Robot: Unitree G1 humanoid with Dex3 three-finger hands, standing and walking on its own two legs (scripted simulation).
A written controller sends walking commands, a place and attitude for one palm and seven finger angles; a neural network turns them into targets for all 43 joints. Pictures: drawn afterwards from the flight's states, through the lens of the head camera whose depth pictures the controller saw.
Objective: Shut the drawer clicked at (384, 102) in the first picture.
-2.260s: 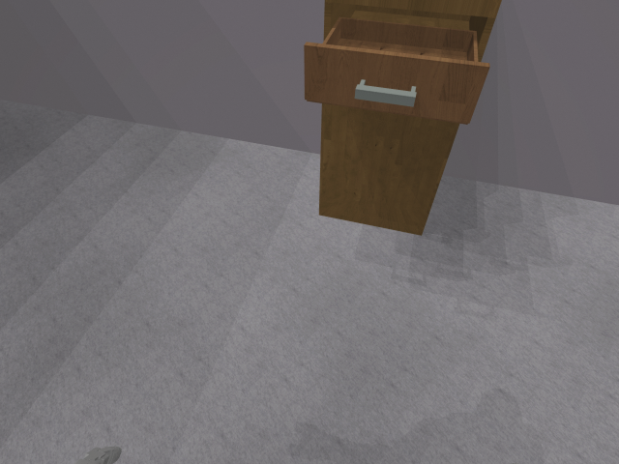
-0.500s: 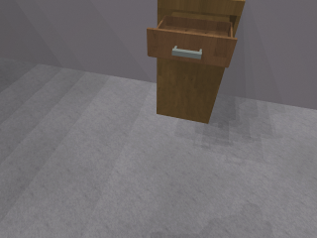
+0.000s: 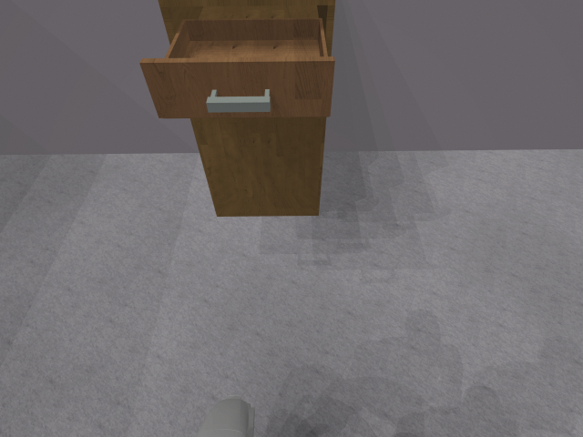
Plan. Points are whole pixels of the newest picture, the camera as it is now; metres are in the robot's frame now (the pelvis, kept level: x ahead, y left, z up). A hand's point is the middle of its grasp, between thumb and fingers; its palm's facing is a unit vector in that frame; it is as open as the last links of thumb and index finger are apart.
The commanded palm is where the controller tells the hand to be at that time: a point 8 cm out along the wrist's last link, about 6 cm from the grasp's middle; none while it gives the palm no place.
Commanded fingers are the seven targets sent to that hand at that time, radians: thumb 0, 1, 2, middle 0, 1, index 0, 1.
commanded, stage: walk to a spot facing it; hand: left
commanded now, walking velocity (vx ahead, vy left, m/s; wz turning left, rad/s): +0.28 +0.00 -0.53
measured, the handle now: (239, 98) +0.77 +0.19 +0.03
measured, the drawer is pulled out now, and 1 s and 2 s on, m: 0.30 0.30 0.30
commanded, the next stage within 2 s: none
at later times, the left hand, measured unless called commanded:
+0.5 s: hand (182, 322) +0.32 +0.24 -0.16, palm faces -0.26 -0.94 -0.24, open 7.4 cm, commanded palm none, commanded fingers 0.00 0.90 0.90 -0.20 -0.30 -0.20 -0.30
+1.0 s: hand (237, 286) +0.42 +0.16 -0.18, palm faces -0.54 -0.82 -0.17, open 7.4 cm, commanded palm none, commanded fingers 0.00 0.90 0.90 -0.20 -0.30 -0.20 -0.30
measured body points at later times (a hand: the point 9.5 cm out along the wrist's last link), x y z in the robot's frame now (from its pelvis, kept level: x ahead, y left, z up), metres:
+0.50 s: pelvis +0.16 +0.07 -0.01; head +0.19 +0.06 +0.44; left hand +0.34 +0.29 -0.14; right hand +0.14 -0.19 -0.15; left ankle +0.22 +0.16 -0.74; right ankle +0.18 -0.06 -0.69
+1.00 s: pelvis +0.22 +0.06 -0.02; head +0.26 +0.06 +0.43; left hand +0.45 +0.20 -0.17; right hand +0.14 -0.19 -0.14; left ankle +0.28 +0.15 -0.75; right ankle +0.19 -0.07 -0.74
